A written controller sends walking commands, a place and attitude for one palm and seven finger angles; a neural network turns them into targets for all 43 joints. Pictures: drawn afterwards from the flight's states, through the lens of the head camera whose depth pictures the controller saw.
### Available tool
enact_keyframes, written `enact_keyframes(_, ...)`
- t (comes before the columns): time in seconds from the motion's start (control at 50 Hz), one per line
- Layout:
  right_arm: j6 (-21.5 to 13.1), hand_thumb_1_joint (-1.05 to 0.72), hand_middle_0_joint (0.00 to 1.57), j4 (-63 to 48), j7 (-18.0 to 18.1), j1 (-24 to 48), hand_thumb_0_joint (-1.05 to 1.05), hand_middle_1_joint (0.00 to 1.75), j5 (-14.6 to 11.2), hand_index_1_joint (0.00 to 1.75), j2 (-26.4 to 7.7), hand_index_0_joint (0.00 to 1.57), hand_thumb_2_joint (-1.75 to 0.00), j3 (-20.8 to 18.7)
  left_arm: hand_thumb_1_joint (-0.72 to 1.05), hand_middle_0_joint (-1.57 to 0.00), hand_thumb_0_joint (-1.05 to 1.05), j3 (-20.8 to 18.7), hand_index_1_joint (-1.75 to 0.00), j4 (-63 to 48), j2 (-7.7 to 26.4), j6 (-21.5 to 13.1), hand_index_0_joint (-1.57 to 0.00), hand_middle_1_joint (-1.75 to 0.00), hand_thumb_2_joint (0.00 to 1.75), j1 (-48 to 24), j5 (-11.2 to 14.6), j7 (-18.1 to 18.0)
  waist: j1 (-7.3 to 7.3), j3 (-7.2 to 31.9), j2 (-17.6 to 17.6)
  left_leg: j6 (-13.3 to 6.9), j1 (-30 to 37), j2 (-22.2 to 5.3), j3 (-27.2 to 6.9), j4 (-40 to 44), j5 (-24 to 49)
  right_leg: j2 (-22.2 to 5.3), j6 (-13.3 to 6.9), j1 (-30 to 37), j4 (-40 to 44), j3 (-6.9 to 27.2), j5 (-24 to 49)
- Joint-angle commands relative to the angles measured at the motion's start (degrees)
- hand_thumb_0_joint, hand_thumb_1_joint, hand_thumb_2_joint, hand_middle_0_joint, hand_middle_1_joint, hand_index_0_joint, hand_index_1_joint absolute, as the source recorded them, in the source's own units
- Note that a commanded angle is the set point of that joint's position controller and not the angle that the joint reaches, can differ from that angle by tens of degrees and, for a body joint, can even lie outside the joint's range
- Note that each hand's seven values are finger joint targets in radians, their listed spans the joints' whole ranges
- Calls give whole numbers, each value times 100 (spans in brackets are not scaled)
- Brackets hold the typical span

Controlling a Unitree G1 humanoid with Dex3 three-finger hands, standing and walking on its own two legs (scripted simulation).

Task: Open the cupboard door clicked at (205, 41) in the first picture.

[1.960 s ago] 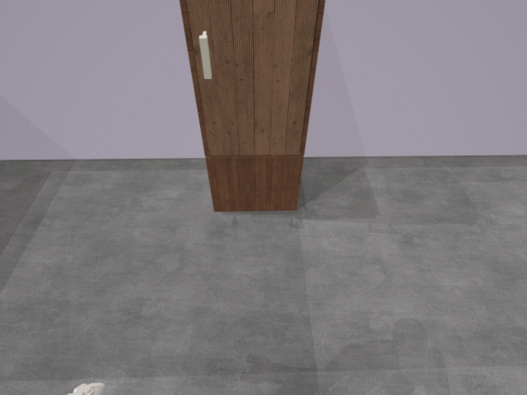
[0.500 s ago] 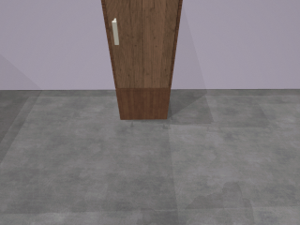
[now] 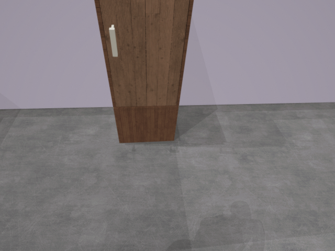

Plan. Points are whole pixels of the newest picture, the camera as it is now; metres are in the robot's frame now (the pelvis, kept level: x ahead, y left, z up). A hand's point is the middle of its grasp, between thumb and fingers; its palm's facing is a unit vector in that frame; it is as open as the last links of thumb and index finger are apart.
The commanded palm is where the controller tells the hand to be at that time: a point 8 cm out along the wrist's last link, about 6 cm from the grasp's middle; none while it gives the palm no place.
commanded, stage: turn to face it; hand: left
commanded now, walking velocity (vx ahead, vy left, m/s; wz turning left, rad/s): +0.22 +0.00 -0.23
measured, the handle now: (114, 40) +0.94 +0.29 +0.05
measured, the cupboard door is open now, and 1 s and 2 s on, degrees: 0 0 0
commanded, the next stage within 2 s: take the last steps up to it in 0.18 s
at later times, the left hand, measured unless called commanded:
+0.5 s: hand out of the picture +0.16 +0.17 -0.18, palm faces +0.13 -0.98 -0.17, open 7.3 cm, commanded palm none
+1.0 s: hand (118, 215) +0.26 +0.15 -0.17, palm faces +0.19 -0.96 -0.20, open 7.4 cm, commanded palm none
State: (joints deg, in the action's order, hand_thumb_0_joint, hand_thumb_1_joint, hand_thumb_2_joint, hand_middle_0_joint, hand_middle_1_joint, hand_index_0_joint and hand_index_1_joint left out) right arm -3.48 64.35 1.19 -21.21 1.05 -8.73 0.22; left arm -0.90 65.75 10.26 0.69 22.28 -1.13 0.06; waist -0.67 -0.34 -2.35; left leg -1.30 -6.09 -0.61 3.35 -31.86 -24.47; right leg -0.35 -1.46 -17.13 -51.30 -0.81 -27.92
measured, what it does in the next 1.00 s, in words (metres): walks ahead: right foot, then left foot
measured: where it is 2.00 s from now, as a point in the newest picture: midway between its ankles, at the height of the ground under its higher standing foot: (161, 230)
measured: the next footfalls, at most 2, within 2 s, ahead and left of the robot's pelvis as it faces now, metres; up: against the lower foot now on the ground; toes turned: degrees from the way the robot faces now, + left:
right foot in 0.24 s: +0.20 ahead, -0.14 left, +0.00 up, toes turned -5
left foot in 0.50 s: +0.14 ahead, +0.09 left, +0.00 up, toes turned +15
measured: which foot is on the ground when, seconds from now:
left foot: down 0.00-0.24, up 0.26-0.48, down 0.50-0.94, up 0.96-1.00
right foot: up 0.00-0.22, down 0.24-0.52, up 0.54-0.92, down 0.94-1.00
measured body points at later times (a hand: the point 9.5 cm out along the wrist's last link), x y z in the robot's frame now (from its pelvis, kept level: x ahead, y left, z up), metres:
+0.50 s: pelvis +0.10 -0.01 +0.00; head +0.09 +0.01 +0.44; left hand +0.15 +0.22 -0.16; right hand +0.12 -0.25 -0.15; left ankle +0.10 +0.08 -0.73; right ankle +0.16 -0.13 -0.73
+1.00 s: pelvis +0.25 -0.03 -0.01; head +0.27 -0.04 +0.44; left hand +0.25 +0.20 -0.15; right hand +0.20 -0.25 -0.17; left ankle +0.12 +0.07 -0.68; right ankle +0.33 -0.13 -0.73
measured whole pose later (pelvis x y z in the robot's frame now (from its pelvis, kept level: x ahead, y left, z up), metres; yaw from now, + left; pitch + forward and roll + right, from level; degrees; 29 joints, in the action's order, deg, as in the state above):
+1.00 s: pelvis +0.25 -0.03 -0.01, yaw +8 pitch -1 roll +0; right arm -0.9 66.4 0.3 -24.0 0.7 -7.3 -2.3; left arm -3.3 60.0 8.9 -3.5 14.3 -1.4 0.4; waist -0.6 -4.0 1.9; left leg -1.2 -12.9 -4.0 3.9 -54.6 -28.3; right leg -3.6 -2.2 -21.1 -36.0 -9.0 -12.7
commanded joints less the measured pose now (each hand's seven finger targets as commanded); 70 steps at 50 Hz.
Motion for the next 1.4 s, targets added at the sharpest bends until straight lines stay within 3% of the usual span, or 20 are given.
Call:
enact_keyframes(0.0, -86, -90, 20, 160, 160, -1093, 0, 30, 38, 30, -918, 20, -90, -219, 90, -20, 0, -152, -30, -946, 255, -263, -20, -30, 90, -1166, 13, 50, -256, -992, 932, -1123, 837, -1874, -1657, 1573, 3894, -453, 4, -2291, -915, -48, 26)
enact_keyframes(0.16, 13, -90, 20, 209, 185, -818, 0, 30, -70, 30, -737, 20, -90, -265, 90, -20, 0, -207, -30, -680, 256, -241, -20, -30, 90, -123, 7, -14, 411, -230, 762, -445, -386, -974, -509, 368, 4385, -78, -3, 1036, 1957, -729, 2391)
enact_keyframes(0.18, 22, -90, 20, 200, 150, -921, 0, 30, -88, 30, -601, 20, -90, -253, 90, -20, 0, -272, -30, -585, 536, -315, -20, -30, 90, 271, -8, -65, 575, 72, 376, -251, -885, -812, -503, -388, 3610, -463, -85, 1937, 2178, -323, 2907)
enact_keyframes(0.22, 101, -90, 20, 40, 121, -1283, 0, 30, -149, 30, -293, 20, -90, -277, 90, -20, 0, -424, -30, -521, 1243, -384, -20, -30, 90, 801, 30, -176, 505, 941, -694, 38, -1723, 60, -163, -3265, -1077, -2844, -1162, 2432, 2936, 1932, 5004)
enact_keyframes(0.3, 340, -90, 20, -48, 30, -720, 0, 30, -1, 30, -3, 20, -90, -275, 90, -20, 0, -286, -30, -874, 688, -228, -20, -30, 90, -731, -21, -255, 90, -147, -353, 55, -1742, -573, -346, -3285, -669, -2169, -936, 11, 3593, 851, 1463)
enact_keyframes(0.44, 333, -90, 20, -27, -100, -1414, 0, 30, 73, 30, 113, 20, -90, -245, 90, -20, 0, -331, -30, -1036, 754, -106, -20, -30, 90, -1178, -32, -158, -437, -223, -284, 149, -36, -205, 717, -347, 310, -1372, -397, -1502, 3268, -128, -1203)
enact_keyframes(0.46, 281, -90, 20, 26, -77, -1578, 0, 30, 76, 30, -51, 20, -90, -260, 90, -20, 0, -284, -30, -1073, 535, -59, -20, -30, 90, -1194, 0, -117, -481, -353, 467, 120, 45, -338, 293, 403, -113, -999, -222, -1672, 2456, -421, -1180)
enact_keyframes(0.48, 215, -90, 20, -46, -32, -1649, 0, 30, 132, 30, -494, 20, -90, -357, 90, -20, 0, -226, -30, -1216, 174, -20, -20, -30, 90, -1146, 33, -60, -480, -738, 1905, -266, -325, -1363, -1611, 1853, -1851, -330, 97, -2141, 1065, -882, -910)
enact_keyframes(0.52, 151, -90, 20, -305, 25, -1134, 0, 30, 130, 30, -977, 20, -90, -462, 90, -20, 0, -287, -30, -1512, 239, -89, -20, -30, 90, -1669, -73, 15, -373, -1319, 1935, -1076, -972, -2397, -3452, 2953, -2628, -373, 76, -2682, -959, -271, 9)
enact_keyframes(0.62, -102, -90, 20, -438, 67, -497, 0, 30, 8, 30, -562, 20, -90, -332, 90, -20, 0, -292, -30, -1001, 187, -174, -20, -30, 90, -892, -69, 123, -7, -614, 798, -727, 40, -1432, -985, 2272, 1033, -635, 275, -2307, -1057, -186, 1431)
enact_keyframes(0.8, -38, -90, 20, -100, 45, -793, 0, 30, 65, 30, -640, 20, -90, -426, 90, -20, 0, -244, -30, -1119, 10, -252, -20, -30, 90, -1412, -34, 126, -254, -601, 1014, -822, 390, -1559, -452, 1848, 2194, -485, 236, -1396, 1225, -627, 1231)
enact_keyframes(0.86, 0, -90, 20, -72, 41, -494, 0, 30, 60, 30, -665, 20, -90, -427, 90, -20, 0, -318, -30, -838, 125, -317, -20, -30, 90, -649, -44, 124, 140, -416, 859, -616, -171, -1385, -257, 1085, 2104, -218, 103, 29, 1925, -831, 1590)
enact_keyframes(0.88, -5, -90, 20, -77, 24, -403, 0, 30, 21, 30, -632, 20, -90, -412, 90, -20, 0, -370, -30, -593, 328, -366, -20, -30, 90, 102, -70, 106, 482, -109, 511, -440, -554, -1081, 32, 133, 2167, -222, 19, 1051, 2236, -714, 1695)
enact_keyframes(0.92, -30, -90, 20, -415, -85, -446, 0, 30, -75, 30, -168, 20, -90, -301, 90, -20, 0, -541, -30, -273, 1323, -468, -20, -30, 90, 1450, -49, -27, 771, 633, -1669, -62, -2728, 17, 405, -3193, -752, -2567, -861, 2722, 3669, 2790, 966)
enact_keyframes(0.94, 17, -90, 20, -468, -80, -134, 0, 30, -45, 30, -345, 20, -90, -354, 90, -20, 0, -520, -30, -307, 1261, -427, -20, -30, 90, 1221, 19, -69, 744, 428, -996, -125, -2952, -240, -113, -3868, -762, -2615, -1091, 2191, 4000, 2923, -47)
enact_keyframes(1.06, 232, -90, 20, -283, -183, -26, 0, 30, 61, 30, -30, 20, -90, -356, 90, -20, 0, -231, -30, -536, 302, -493, -20, -30, 90, -67, -66, -151, -13, -357, -306, 141, -2204, -717, -24, -2892, 744, -1665, -593, -10, 4190, 445, 1145)
enact_keyframes(1.26, 82, -90, 20, -558, -204, 294, 0, 30, 12, 30, -209, 20, -90, -327, 90, -20, 0, -305, -30, -373, 509, -380, -20, -30, 90, -6, -33, -106, -76, -429, -102, 169, -411, -290, 550, 162, 1344, -1301, -424, -179, 3301, -196, 1166)
enact_keyframes(1.28, 50, -90, 20, -438, -164, -72, 0, 30, 22, 30, -415, 20, -90, -369, 90, -20, 0, -274, -30, -385, 346, -340, -20, -30, 90, 28, -24, -95, -217, -314, 390, 139, 188, -447, 289, 489, 1250, -1057, -296, -456, 2643, -345, 921)
enact_keyframes(1.32, 78, -90, 20, -362, -60, -878, 0, 30, 78, 30, -1287, 20, -90, -542, 90, -20, 0, -201, -30, -654, -45, -300, -20, -30, 90, 40, -15, -54, -398, -50, 2222, -709, 723, -2285, -2315, 1851, 753, -104, 105, -1588, -103, -930, -706)
enact_keyframes(1.38, 45, -90, 20, -528, 51, -11, 0, 30, 31, 30, -657, 20, -90, -325, 90, -20, 0, -220, -30, -567, 39, -299, -20, -30, 90, -271, -37, -54, -120, -348, 1039, -834, -172, -2001, -1596, 1979, 1697, -604, 73, -1703, -1327, -111, 231)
